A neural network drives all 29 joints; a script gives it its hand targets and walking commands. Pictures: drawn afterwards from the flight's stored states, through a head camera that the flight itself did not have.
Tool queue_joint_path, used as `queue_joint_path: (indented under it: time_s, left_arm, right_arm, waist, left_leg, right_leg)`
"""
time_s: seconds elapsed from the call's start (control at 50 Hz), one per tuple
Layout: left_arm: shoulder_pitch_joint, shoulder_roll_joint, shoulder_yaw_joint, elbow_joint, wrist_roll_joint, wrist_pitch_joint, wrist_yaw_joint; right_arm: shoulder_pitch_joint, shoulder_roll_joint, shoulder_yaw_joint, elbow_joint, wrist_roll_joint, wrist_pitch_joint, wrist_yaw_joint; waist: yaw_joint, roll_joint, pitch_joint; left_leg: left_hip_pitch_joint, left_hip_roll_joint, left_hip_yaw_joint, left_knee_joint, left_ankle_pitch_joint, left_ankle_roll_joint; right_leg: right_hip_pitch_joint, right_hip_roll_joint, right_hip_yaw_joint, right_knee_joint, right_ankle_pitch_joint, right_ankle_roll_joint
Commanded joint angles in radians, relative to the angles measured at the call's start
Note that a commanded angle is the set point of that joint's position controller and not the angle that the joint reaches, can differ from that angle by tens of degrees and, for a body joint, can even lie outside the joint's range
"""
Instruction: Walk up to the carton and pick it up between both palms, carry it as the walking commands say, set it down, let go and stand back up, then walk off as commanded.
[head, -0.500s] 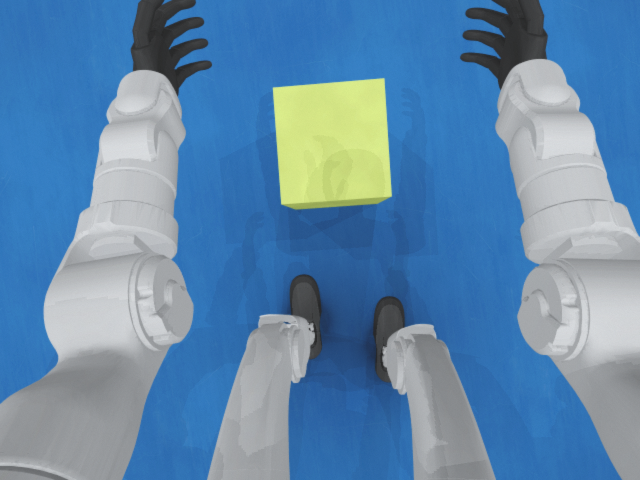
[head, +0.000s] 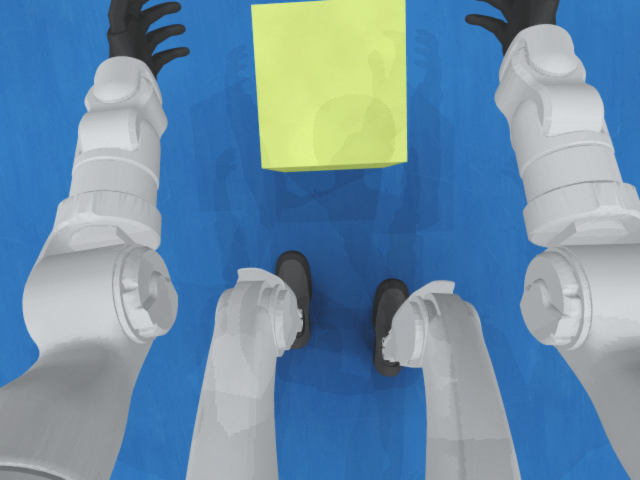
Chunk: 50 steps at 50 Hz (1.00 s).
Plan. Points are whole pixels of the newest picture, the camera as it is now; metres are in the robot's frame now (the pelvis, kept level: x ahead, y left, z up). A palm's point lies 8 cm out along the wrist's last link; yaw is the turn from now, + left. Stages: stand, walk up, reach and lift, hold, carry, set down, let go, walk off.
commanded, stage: reach and lift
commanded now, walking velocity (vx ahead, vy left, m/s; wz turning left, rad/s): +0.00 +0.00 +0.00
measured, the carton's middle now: (331, 103) +0.53 +0.05 -0.42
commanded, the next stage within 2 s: none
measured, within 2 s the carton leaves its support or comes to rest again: neither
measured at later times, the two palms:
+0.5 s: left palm (190, 101) +0.50 +0.24 -0.29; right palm (475, 80) +0.54 -0.13 -0.27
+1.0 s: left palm (211, 103) +0.51 +0.24 -0.36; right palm (460, 99) +0.53 -0.14 -0.36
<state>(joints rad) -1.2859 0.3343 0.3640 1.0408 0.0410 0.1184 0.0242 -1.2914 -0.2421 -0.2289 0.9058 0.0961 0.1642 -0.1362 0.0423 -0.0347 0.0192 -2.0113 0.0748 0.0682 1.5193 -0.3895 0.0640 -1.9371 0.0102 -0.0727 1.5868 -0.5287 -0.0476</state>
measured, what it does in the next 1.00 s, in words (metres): lowers itself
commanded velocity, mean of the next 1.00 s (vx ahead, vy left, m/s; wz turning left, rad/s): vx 0.00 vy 0.00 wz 0.00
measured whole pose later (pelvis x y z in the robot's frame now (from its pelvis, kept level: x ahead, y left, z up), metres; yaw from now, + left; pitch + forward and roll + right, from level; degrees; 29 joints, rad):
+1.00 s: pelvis -0.03 +0.01 -0.17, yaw -3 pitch +33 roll +1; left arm -1.56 0.45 0.19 1.24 -0.22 0.04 0.09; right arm -1.55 -0.40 0.07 1.09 0.32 0.10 -0.14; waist 0.07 -0.05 0.52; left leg -2.24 0.07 0.02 2.16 -0.50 0.03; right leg -2.18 0.08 -0.04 2.24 -0.64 -0.02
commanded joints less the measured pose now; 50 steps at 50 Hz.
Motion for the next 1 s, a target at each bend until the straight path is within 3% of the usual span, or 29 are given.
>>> queue_joint_path:
  time_s: [0.0, 0.04, 0.08, 0.1, 0.14, 0.2, 0.22, 0.28, 0.3, 0.32, 0.36, 0.38, 0.4, 0.42, 0.44, 0.5, 0.54, 0.58, 0.6, 0.62, 0.64, 0.66, 0.7, 0.72, 0.76, 0.84, 0.9, 0.94, 0.98]
  left_arm:
    - [-0.283, 0.171, -0.099, -0.287, -0.163, -0.040, 0.022]
    - [-0.260, 0.167, -0.096, -0.078, -0.153, -0.023, 0.016]
    - [-0.247, 0.164, -0.056, -0.058, -0.147, -0.026, 0.013]
    - [-0.260, 0.125, -0.087, -0.043, -0.154, -0.035, 0.006]
    - [-0.303, 0.173, -0.041, 0.015, -0.102, -0.042, 0.023]
    - [-0.285, 0.105, -0.088, 0.042, -0.130, -0.026, 0.020]
    - [-0.292, 0.114, -0.098, 0.076, -0.114, -0.023, 0.029]
    - [-0.355, 0.129, -0.097, -0.010, -0.125, -0.035, 0.044]
    - [-0.382, 0.148, -0.105, -0.019, -0.133, -0.029, 0.055]
    - [-0.406, 0.137, -0.131, 0.033, -0.158, -0.029, 0.061]
    - [-0.427, 0.220, -0.085, 0.107, -0.077, -0.038, 0.072]
    - [-0.485, 0.250, -0.092, -0.011, -0.106, -0.036, 0.082]
    - [-0.446, 0.230, -0.116, 0.093, -0.109, -0.038, 0.080]
    - [-0.511, 0.242, -0.108, 0.029, -0.118, -0.040, 0.084]
    - [-0.500, 0.235, -0.103, 0.034, -0.110, -0.052, 0.080]
    - [-0.572, 0.190, -0.184, 0.030, -0.191, -0.052, 0.061]
    - [-0.596, 0.232, -0.207, 0.021, -0.217, -0.063, 0.049]
    - [-0.559, 0.156, -0.280, 0.055, -0.256, -0.064, 0.038]
    - [-0.539, 0.158, -0.247, 0.106, -0.258, -0.073, 0.027]
    - [-0.536, 0.160, -0.263, 0.092, -0.254, -0.070, 0.031]
    - [-0.498, 0.168, -0.224, 0.054, -0.267, -0.075, 0.033]
    - [-0.454, 0.166, -0.243, 0.176, -0.260, -0.072, 0.036]
    - [-0.473, 0.201, -0.204, 0.150, -0.263, -0.079, 0.044]
    - [-0.448, 0.196, -0.208, 0.162, -0.258, -0.081, 0.043]
    - [-0.469, 0.306, -0.149, 0.099, -0.235, -0.108, 0.061]
    - [-0.506, 0.316, -0.164, 0.017, -0.254, -0.127, 0.078]
    - [-0.466, 0.338, -0.145, 0.129, -0.244, -0.093, 0.072]
    - [-0.474, 0.301, -0.174, 0.139, -0.289, -0.092, 0.054]
    - [-0.534, 0.308, -0.169, 0.121, -0.272, -0.102, 0.038]
  right_arm:
    - [-0.268, -0.140, 0.039, -0.248, 0.031, -0.046, -0.037]
    - [-0.289, -0.157, 0.043, -0.104, 0.015, -0.032, -0.032]
    - [-0.323, -0.148, 0.062, -0.124, 0.016, -0.030, -0.024]
    - [-0.313, -0.123, 0.076, -0.048, 0.001, -0.030, -0.009]
    - [-0.282, -0.137, 0.062, 0.057, -0.005, -0.029, 0.000]
    - [-0.303, -0.160, 0.060, 0.083, -0.012, -0.037, 0.026]
    - [-0.338, -0.166, 0.053, 0.095, 0.010, -0.036, 0.035]
    - [-0.408, -0.202, 0.065, 0.037, 0.012, -0.055, 0.041]
    - [-0.475, -0.224, 0.094, -0.021, 0.051, -0.059, 0.037]
    - [-0.496, -0.257, 0.082, 0.027, 0.031, -0.067, 0.037]
    - [-0.492, -0.239, 0.116, 0.108, 0.064, -0.052, 0.043]
    - [-0.499, -0.216, 0.125, 0.041, 0.082, -0.046, 0.039]
    - [-0.491, -0.233, 0.110, 0.148, 0.085, -0.040, 0.041]
    - [-0.507, -0.229, 0.112, 0.144, 0.096, -0.039, 0.044]
    - [-0.514, -0.196, 0.158, 0.146, 0.129, -0.043, 0.047]
    - [-0.502, -0.222, 0.146, 0.173, 0.132, -0.052, 0.036]
    - [-0.495, -0.224, 0.153, 0.205, 0.124, -0.062, 0.023]
    - [-0.500, -0.245, 0.126, 0.190, 0.123, -0.083, 0.016]
    - [-0.487, -0.220, 0.158, 0.223, 0.121, -0.084, 0.014]
    - [-0.532, -0.264, 0.105, 0.158, 0.102, -0.098, 0.011]
    - [-0.560, -0.267, 0.131, 0.060, 0.103, -0.116, 0.006]
    - [-0.530, -0.270, 0.131, 0.163, 0.095, -0.106, 0.004]
    - [-0.504, -0.270, 0.146, 0.173, 0.091, -0.114, 0.001]
    - [-0.504, -0.287, 0.143, 0.174, 0.096, -0.111, -0.001]
    - [-0.525, -0.265, 0.141, 0.082, 0.093, -0.118, -0.004]
    - [-0.576, -0.165, 0.284, 0.021, 0.221, -0.117, 0.001]
    - [-0.595, -0.168, 0.339, 0.076, 0.249, -0.071, 0.004]
    - [-0.605, -0.147, 0.337, 0.016, 0.248, -0.072, 0.001]
    - [-0.623, -0.130, 0.328, 0.018, 0.253, -0.069, -0.003]
  waist:
    - [0.022, 0.036, -1.362]
    - [0.044, 0.057, -1.113]
    - [0.091, 0.040, -1.029]
    - [0.055, 0.010, -0.929]
    - [0.074, 0.021, -0.874]
    - [-0.006, -0.050, -0.922]
    - [0.014, 0.004, -0.895]
    - [0.024, -0.029, -0.935]
    - [0.074, -0.004, -1.034]
    - [0.038, -0.029, -0.889]
    - [0.112, 0.013, -0.838]
    - [0.090, -0.021, -0.945]
    - [0.095, 0.031, -0.814]
    - [0.091, 0.035, -0.807]
    - [0.124, -0.012, -0.834]
    - [0.034, 0.041, -0.885]
    - [0.002, 0.025, -0.889]
    - [-0.034, 0.095, -0.859]
    - [0.001, 0.096, -0.810]
    - [-0.041, 0.128, -0.833]
    - [-0.011, 0.086, -0.903]
    - [0.014, 0.098, -0.804]
    - [0.003, 0.032, -0.840]
    - [0.023, 0.061, -0.799]
    - [0.030, -0.040, -0.914]
    - [0.147, -0.074, -1.054]
    - [0.233, -0.078, -0.996]
    - [0.180, -0.078, -0.976]
    - [0.188, -0.059, -0.888]
  left_leg:
    - [0.837, -0.106, -0.117, 0.132, 0.652, -0.028]
    - [0.610, -0.100, -0.089, 0.132, 0.381, -0.041]
    - [0.527, -0.110, -0.061, 0.148, 0.364, -0.048]
    - [0.500, -0.110, -0.083, 0.140, 0.394, -0.049]
    - [0.575, -0.094, -0.092, 0.176, 0.338, -0.055]
    - [0.554, -0.091, -0.102, 0.186, 0.250, -0.056]
    - [0.644, -0.079, -0.146, 0.202, 0.260, -0.050]
    - [0.628, -0.087, -0.125, 0.230, 0.256, -0.052]
    - [0.703, -0.092, -0.108, 0.261, 0.283, -0.051]
    - [0.605, -0.089, -0.126, 0.260, 0.193, -0.052]
    - [0.627, -0.080, -0.117, 0.285, 0.155, -0.046]
    - [0.673, -0.082, -0.118, 0.288, 0.178, -0.035]
    - [0.672, -0.083, -0.137, 0.303, 0.165, -0.039]
    - [0.618, -0.080, -0.123, 0.306, 0.114, -0.048]
    - [0.610, -0.082, -0.111, 0.312, 0.133, -0.037]
    - [0.653, -0.066, -0.115, 0.378, 0.154, -0.047]
    - [0.613, -0.062, -0.090, 0.423, 0.164, -0.057]
    - [0.628, -0.067, -0.115, 0.441, 0.214, -0.066]
    - [0.569, -0.063, -0.091, 0.473, 0.223, -0.073]
    - [0.627, -0.059, -0.132, 0.470, 0.270, -0.073]
    - [0.600, -0.068, -0.116, 0.502, 0.323, -0.068]
    - [0.585, -0.071, -0.119, 0.488, 0.301, -0.073]
    - [0.569, -0.070, -0.114, 0.524, 0.348, -0.076]
    - [0.541, -0.071, -0.115, 0.532, 0.343, -0.074]
    - [0.552, -0.067, -0.123, 0.545, 0.387, -0.053]
    - [0.548, -0.068, -0.086, 0.555, 0.413, -0.032]
    - [0.510, -0.044, -0.067, 0.563, 0.301, -0.032]
    - [0.482, -0.046, -0.064, 0.570, 0.275, -0.035]
    - [0.431, -0.051, -0.039, 0.558, 0.239, -0.036]
  right_leg:
    - [0.439, 0.088, 0.114, 0.021, 0.560, 0.066]
    - [0.342, 0.081, 0.102, 0.029, 0.345, 0.062]
    - [0.287, 0.079, 0.105, 0.047, 0.303, 0.072]
    - [0.206, 0.089, 0.088, 0.062, 0.306, 0.080]
    - [0.087, 0.085, 0.084, 0.078, 0.176, 0.077]
    - [0.116, 0.087, 0.033, 0.117, 0.132, 0.077]
    - [-0.046, 0.085, 0.018, 0.150, 0.077, 0.072]
    - [-0.014, 0.078, 0.004, 0.188, 0.087, 0.076]
    - [0.060, 0.076, 0.020, 0.207, 0.086, 0.074]
    - [-0.028, 0.069, 0.004, 0.223, 0.034, 0.072]
    - [-0.081, 0.064, 0.027, 0.250, -0.005, 0.071]
    - [0.044, 0.067, 0.027, 0.240, 0.039, 0.077]
    - [-0.114, 0.066, 0.026, 0.274, -0.030, 0.078]
    - [-0.070, 0.060, 0.033, 0.279, -0.016, 0.071]
    - [-0.014, 0.066, 0.040, 0.288, 0.000, 0.071]
    - [0.001, 0.055, 0.044, 0.310, 0.026, 0.059]
    - [0.077, 0.047, 0.052, 0.324, 0.060, 0.067]
    - [-0.014, 0.048, 0.031, 0.367, 0.101, 0.065]
    - [-0.002, 0.039, 0.067, 0.353, 0.085, 0.058]
    - [-0.042, 0.040, 0.044, 0.380, 0.133, 0.065]
    - [0.051, 0.038, 0.063, 0.381, 0.187, 0.064]
    - [-0.012, 0.038, 0.053, 0.403, 0.139, 0.070]
    - [0.077, 0.040, 0.049, 0.425, 0.222, 0.077]
    - [0.046, 0.040, 0.069, 0.430, 0.203, 0.072]
    - [0.147, 0.049, 0.078, 0.446, 0.262, 0.094]
    - [0.280, 0.068, 0.095, 0.468, 0.342, 0.091]
    - [0.295, 0.056, 0.109, 0.457, 0.230, 0.093]
    - [0.341, 0.051, 0.123, 0.456, 0.240, 0.096]
    - [0.308, 0.061, 0.127, 0.425, 0.220, 0.097]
